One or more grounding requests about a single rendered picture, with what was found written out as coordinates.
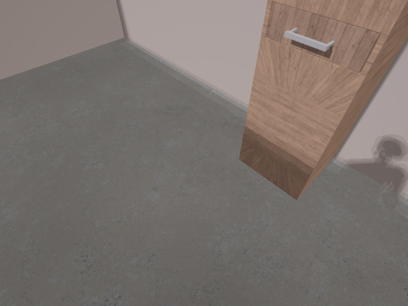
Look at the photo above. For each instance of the cabinet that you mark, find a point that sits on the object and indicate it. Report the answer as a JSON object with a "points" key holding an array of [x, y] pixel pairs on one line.
{"points": [[301, 106]]}

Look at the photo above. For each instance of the drawer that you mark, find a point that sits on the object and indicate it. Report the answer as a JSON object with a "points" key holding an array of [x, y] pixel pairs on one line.
{"points": [[353, 44]]}

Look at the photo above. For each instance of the handle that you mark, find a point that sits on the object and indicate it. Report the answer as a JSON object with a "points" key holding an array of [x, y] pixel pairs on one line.
{"points": [[307, 41]]}

